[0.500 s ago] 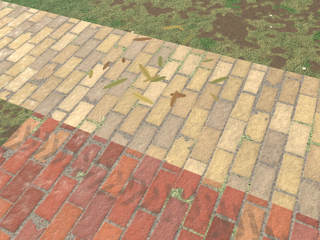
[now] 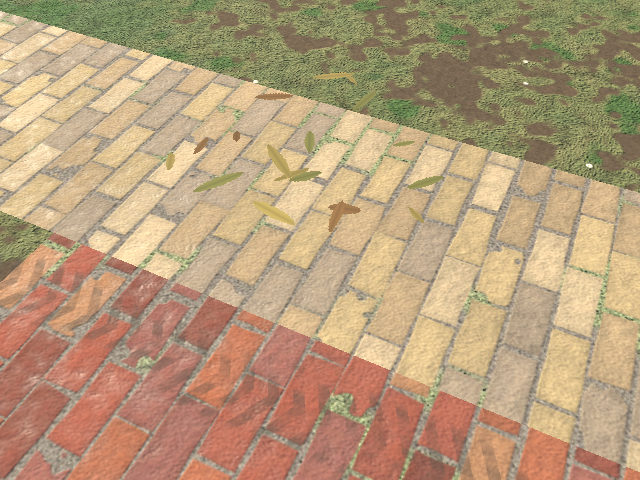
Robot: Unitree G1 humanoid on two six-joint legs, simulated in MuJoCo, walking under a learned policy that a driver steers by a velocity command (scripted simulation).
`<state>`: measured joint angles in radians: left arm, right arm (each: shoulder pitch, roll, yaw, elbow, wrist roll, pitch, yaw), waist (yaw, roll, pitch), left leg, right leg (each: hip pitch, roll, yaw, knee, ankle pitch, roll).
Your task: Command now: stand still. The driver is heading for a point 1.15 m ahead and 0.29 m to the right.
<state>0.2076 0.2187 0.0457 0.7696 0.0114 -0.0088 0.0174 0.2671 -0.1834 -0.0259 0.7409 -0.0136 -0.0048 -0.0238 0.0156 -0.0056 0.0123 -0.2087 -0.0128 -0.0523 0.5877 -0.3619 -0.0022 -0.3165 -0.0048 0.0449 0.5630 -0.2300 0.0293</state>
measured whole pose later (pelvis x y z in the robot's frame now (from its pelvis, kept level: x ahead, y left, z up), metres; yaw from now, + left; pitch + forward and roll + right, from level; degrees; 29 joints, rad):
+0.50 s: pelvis +0.07 -0.04 +0.01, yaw +0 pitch +1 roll +0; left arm 0.20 0.26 0.07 0.84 0.00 -0.08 -0.03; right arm 0.43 -0.26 -0.07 0.85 -0.01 -0.06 -0.01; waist -0.03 0.04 -0.03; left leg -0.06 0.05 -0.07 0.42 -0.39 0.02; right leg -0.38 -0.03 -0.06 0.63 -0.32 -0.05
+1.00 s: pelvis +0.39 -0.05 -0.02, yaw +0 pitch +3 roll +0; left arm 0.54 0.22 0.03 1.01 0.03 -0.09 0.01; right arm -0.05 -0.23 -0.01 0.67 -0.04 -0.05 0.04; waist 0.06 -0.01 0.03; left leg -0.58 -0.02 0.12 0.56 -0.10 0.14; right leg 0.25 -0.01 -0.04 0.28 -0.48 -0.03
